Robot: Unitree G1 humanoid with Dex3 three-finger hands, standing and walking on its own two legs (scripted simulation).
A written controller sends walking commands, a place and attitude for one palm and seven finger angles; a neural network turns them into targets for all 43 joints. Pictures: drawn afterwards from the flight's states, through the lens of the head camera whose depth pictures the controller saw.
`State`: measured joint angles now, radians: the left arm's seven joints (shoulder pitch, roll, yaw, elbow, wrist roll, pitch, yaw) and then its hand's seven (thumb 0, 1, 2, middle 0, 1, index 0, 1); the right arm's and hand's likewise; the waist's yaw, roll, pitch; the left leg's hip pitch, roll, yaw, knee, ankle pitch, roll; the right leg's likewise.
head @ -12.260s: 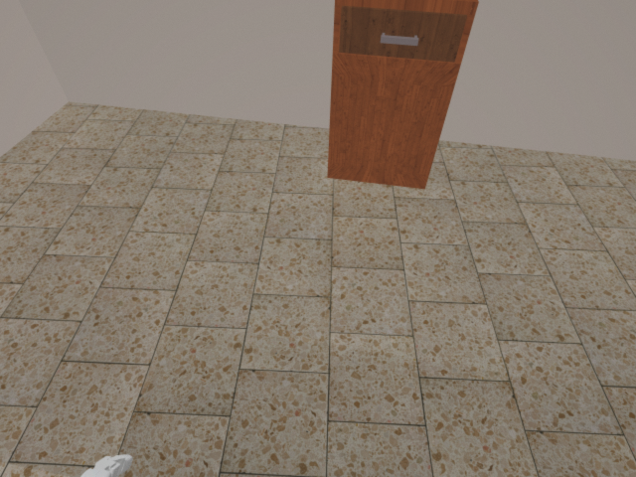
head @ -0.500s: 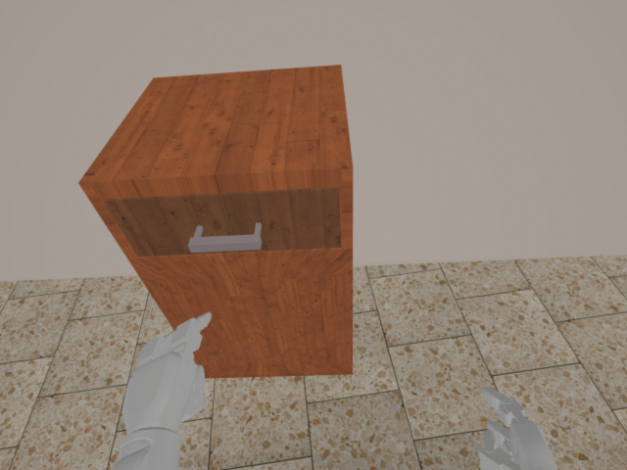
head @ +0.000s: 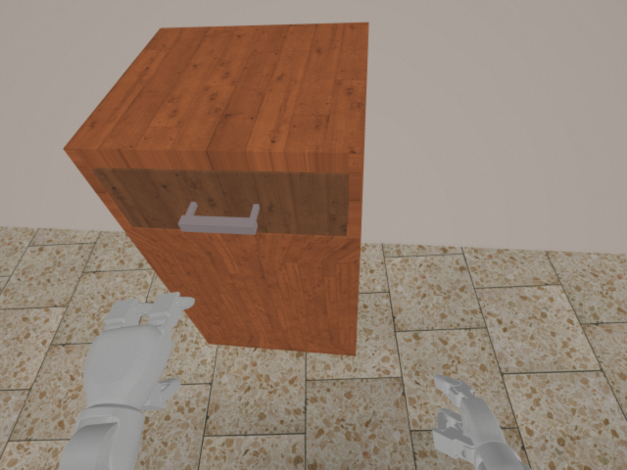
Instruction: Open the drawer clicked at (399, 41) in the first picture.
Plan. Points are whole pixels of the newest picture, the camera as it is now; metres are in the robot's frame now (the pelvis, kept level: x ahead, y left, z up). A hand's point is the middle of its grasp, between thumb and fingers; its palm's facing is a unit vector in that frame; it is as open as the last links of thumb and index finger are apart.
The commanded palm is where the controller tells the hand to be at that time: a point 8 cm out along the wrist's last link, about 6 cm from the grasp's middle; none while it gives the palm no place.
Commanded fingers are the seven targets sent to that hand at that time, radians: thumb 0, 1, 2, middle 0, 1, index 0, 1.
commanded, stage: raise the hand with hooked fingers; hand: left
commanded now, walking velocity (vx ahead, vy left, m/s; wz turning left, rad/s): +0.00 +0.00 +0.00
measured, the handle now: (221, 216) +0.51 +0.24 -0.03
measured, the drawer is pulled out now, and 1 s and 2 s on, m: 0.00 0.00 0.00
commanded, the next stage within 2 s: move the hooked fingers above the handle in 1.08 s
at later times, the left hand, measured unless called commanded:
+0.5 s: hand (143, 287) +0.30 +0.25 +0.08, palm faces +0.08 -0.11 -0.99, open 13.6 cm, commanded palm +0.27 +0.27 +0.14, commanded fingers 0.00 -0.50 0.30 -0.30 -1.20 -0.30 -1.20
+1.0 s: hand (100, 278) +0.30 +0.30 +0.10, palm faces +0.03 -0.10 -0.99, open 13.8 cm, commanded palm +0.27 +0.31 +0.16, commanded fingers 0.00 -0.50 0.30 -0.30 -1.20 -0.30 -1.20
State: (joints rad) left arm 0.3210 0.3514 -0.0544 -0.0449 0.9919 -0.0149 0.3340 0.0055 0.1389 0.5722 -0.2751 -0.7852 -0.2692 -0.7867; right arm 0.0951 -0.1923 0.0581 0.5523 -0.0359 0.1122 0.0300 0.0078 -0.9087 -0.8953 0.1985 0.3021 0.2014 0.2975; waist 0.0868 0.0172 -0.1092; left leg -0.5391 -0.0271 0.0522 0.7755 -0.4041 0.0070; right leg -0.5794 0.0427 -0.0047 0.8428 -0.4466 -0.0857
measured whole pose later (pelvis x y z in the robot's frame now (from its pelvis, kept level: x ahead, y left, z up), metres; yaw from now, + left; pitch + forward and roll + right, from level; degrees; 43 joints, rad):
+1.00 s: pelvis -0.02 +0.09 +0.03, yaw -3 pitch +3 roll -1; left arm -0.06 0.46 -0.07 0.05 0.96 -0.03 0.10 0.00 -0.49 0.30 -0.33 -1.20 -0.32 -1.20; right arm 0.20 -0.23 0.00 0.62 0.00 0.11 -0.01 0.01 -0.91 -0.90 0.20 0.30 0.20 0.30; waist 0.08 0.06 0.00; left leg -0.30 -0.11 -0.04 0.54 -0.28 0.09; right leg -0.31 0.01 0.06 0.53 -0.27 0.00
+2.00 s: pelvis +0.00 +0.04 +0.02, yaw -3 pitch +11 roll +0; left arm -0.33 0.47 -0.03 0.50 1.00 -0.03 0.21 0.00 -0.49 0.30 -0.32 -1.20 -0.32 -1.20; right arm 0.22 -0.26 -0.06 0.64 0.02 0.12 -0.04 0.01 -0.91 -0.90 0.20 0.30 0.20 0.30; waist 0.02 0.06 -0.10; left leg -0.48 -0.06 -0.05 0.66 -0.36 0.03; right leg -0.50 0.06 0.04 0.66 -0.35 -0.03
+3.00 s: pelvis -0.03 +0.06 +0.00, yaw -5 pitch +17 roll -1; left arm -0.85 0.48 -0.04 1.15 1.09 -0.01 0.35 0.00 -0.49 0.30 -0.34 -1.20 -0.36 -1.23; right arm 0.34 -0.26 -0.01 0.67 0.01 0.11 -0.03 0.00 -0.91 -0.90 0.20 0.30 0.20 0.30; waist -0.13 0.05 -0.14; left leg -0.73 -0.06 -0.03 0.80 -0.36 0.05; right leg -0.74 0.07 0.05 0.76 -0.32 -0.01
